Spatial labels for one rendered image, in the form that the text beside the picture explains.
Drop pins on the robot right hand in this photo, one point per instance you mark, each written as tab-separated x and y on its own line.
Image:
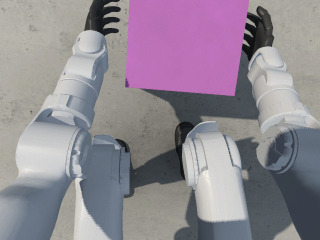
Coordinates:
262	33

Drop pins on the robot right thigh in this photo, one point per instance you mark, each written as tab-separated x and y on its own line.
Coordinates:
219	192

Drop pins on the carton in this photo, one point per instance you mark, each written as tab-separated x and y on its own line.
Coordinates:
191	46

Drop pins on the robot left forearm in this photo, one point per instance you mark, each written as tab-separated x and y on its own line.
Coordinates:
78	88

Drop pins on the right robot foot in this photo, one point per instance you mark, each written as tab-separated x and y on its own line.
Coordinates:
181	133

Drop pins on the robot right upper arm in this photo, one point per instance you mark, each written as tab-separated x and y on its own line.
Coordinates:
291	153

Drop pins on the robot right forearm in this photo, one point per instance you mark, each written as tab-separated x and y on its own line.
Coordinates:
275	95

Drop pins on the robot left upper arm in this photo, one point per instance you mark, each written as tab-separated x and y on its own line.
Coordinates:
50	156

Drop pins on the robot left hand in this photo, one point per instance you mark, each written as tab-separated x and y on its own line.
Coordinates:
96	21

